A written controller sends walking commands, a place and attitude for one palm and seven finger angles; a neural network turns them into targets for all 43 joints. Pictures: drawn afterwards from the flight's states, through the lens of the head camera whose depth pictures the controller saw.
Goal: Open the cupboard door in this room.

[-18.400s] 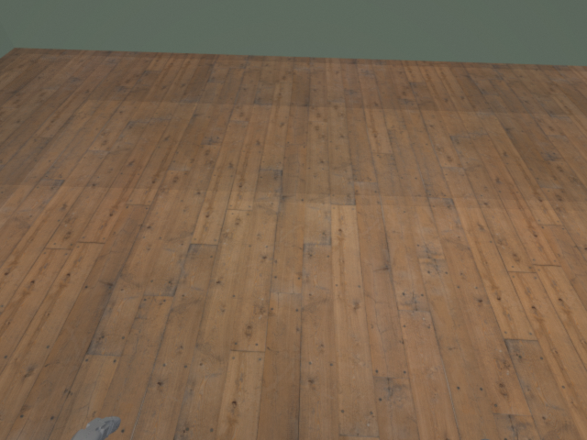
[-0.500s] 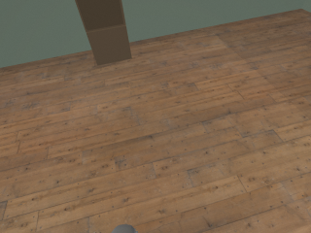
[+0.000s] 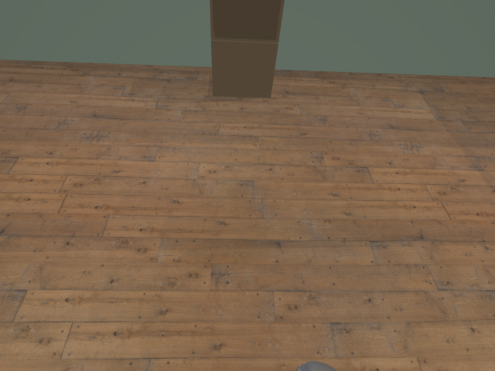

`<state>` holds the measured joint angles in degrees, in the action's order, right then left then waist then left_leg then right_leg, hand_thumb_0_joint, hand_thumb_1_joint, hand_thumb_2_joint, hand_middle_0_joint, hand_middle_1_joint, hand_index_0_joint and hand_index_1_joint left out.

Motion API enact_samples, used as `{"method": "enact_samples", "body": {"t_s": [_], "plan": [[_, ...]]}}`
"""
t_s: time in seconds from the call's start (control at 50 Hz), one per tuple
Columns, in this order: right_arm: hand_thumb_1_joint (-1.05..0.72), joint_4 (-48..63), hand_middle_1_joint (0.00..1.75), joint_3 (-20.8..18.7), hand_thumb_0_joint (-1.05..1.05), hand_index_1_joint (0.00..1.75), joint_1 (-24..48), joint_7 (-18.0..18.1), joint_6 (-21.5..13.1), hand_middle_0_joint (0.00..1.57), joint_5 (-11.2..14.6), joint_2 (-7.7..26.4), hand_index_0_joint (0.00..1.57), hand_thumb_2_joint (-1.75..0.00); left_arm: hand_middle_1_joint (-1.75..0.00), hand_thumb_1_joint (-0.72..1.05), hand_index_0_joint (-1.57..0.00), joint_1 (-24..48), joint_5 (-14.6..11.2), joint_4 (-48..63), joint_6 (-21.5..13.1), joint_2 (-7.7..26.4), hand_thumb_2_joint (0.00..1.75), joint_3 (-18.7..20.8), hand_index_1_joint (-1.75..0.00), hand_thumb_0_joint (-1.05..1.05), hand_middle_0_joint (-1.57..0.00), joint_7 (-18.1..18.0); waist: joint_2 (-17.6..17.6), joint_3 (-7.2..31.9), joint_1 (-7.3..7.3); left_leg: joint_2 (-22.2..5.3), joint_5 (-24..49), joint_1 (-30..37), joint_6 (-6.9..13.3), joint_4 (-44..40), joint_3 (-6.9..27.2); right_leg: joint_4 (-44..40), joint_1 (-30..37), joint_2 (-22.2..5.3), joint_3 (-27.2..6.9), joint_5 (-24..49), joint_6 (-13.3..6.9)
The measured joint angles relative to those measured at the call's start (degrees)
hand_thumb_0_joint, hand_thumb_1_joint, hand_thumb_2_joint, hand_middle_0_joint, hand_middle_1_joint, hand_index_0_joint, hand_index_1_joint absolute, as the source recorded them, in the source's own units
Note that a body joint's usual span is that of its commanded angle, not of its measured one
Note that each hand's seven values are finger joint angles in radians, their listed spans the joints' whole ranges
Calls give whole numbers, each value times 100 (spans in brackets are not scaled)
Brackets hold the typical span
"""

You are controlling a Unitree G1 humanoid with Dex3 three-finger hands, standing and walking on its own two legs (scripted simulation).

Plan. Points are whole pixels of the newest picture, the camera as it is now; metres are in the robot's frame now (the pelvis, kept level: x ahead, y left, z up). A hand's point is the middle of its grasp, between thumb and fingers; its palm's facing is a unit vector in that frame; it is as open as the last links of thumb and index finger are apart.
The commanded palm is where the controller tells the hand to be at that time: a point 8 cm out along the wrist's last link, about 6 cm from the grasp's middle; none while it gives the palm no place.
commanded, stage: turn or walk to find it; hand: left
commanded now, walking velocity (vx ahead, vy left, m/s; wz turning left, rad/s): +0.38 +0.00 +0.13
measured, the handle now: out of the picture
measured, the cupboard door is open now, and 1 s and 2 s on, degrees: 0 0 0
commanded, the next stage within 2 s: stand and wait in 1.72 s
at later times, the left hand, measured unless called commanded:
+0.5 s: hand (197, 282) +0.31 +0.13 -0.16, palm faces +0.07 -0.97 -0.24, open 7.3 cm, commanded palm none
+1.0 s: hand (200, 271) +0.35 +0.13 -0.19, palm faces +0.22 -0.97 -0.10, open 7.4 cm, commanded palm none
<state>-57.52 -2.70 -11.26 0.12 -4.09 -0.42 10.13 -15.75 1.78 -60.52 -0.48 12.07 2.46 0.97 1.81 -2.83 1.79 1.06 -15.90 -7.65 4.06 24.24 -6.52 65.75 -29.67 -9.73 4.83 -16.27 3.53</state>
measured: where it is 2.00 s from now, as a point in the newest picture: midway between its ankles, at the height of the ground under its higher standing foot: (253, 228)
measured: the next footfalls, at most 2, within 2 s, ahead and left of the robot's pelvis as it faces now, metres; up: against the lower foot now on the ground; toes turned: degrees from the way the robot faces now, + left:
right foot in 0.34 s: +0.33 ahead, -0.12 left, +0.00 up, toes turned -6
left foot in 0.90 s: +0.54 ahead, +0.10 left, +0.00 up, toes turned +14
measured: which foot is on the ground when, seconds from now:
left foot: down 0.00-0.36, up 0.38-0.88, down 0.90-1.00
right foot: up 0.00-0.32, down 0.34-0.90, up 0.92-1.00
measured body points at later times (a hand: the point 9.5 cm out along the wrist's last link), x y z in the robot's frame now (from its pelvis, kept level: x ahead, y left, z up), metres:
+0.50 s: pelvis +0.24 -0.06 -0.01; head +0.27 -0.08 +0.44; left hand +0.31 +0.18 -0.14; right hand +0.20 -0.28 -0.18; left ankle +0.16 +0.10 -0.63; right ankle +0.29 -0.12 -0.74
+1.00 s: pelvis +0.46 +0.01 -0.02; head +0.49 +0.02 +0.43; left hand +0.34 +0.18 -0.17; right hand +0.62 -0.19 -0.15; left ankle +0.50 +0.09 -0.74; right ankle +0.35 -0.12 -0.66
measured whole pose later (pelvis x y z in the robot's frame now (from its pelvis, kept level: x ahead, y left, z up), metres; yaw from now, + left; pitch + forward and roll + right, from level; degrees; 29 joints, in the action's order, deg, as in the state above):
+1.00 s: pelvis +0.46 +0.01 -0.02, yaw +5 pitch -2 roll -1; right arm -57.1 -1.8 -4.0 -0.7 -4.7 -1.4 8.7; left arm -24.6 0.8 -67.8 -1.8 5.9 0.8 0.0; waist 0.6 -5.1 3.6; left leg -1.7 -14.8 -18.4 4.4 34.7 -9.6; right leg 64.2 -15.4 -4.0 5.6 -27.3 -0.7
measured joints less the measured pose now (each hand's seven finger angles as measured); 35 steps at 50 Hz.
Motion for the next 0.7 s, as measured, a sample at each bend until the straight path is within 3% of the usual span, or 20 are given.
{"method": "enact_samples", "body": {"t_s": [0.16,0.26,0.32,0.34,0.38,0.42,0.46,0.58,0.7], "plan": [[-93,-540,30,-1,-1,30,-1004,64,-12,20,-27,5,20,-90,-30,91,-19,844,-20,366,42,-59,90,-3,-30,1,-19,45,61,90,-287,220,-162,968,-37,-840,150,-858,-682,122,43,833,66],[-92,-768,30,37,0,30,-1478,109,-12,20,-78,-83,20,-90,-30,91,-19,1224,-62,470,36,-122,90,-55,-30,1,-19,68,-86,-60,-562,191,-581,1412,-177,-889,252,-2224,-369,348,162,748,-168],[-92,-947,30,59,0,30,-1703,98,38,20,-75,-132,20,-90,-30,90,-19,1321,-70,569,-87,-179,90,-97,-30,1,-19,70,-239,-142,-612,59,-1064,1509,-292,-401,309,-2973,138,598,268,680,-395],[-91,-1025,30,58,0,30,-1731,79,75,20,-61,-142,20,-90,-30,90,-20,1318,-54,579,-178,-212,90,-97,-30,1,-19,60,-316,-186,-560,-32,-1262,1379,-311,162,313,-3059,302,692,321,748,-551],[-91,-1077,30,61,1,30,-1613,42,166,20,-6,-178,20,-90,-30,90,-20,1270,-40,580,-348,-252,90,-106,-30,0,-19,31,-384,-301,-506,-104,-1239,536,-251,2287,533,-2756,390,742,411,478,-790],[-91,-1023,30,48,1,30,-1416,9,205,20,14,-192,20,-90,-30,90,-20,1119,-82,499,-393,-269,90,-98,-30,0,-19,4,-358,-371,-451,-93,-1009,-335,-189,4085,697,-2807,695,745,464,257,-864],[-91,-895,30,15,1,30,-1157,-11,241,20,-14,-152,20,-90,-30,90,-20,881,-103,352,-361,-296,90,-87,-30,0,-20,-42,-356,-343,-392,-242,-545,-1083,-187,4819,698,-3118,1039,780,492,250,-820],[-91,-390,30,-71,1,29,-356,-56,300,19,-125,6,20,-90,-30,94,-20,89,-77,-135,-315,-222,90,20,-30,-1,-20,-140,-394,-82,-289,-726,384,-2502,-433,4366,738,-3969,1806,926,540,245,-845],[-92,-189,30,-88,0,29,187,-132,319,19,-133,82,20,-90,-30,92,-20,-544,-62,-420,-385,-321,90,-43,-30,0,-19,-125,-363,79,-68,-878,773,-2772,-611,3251,533,-4484,2425,1011,609,54,-779]]}}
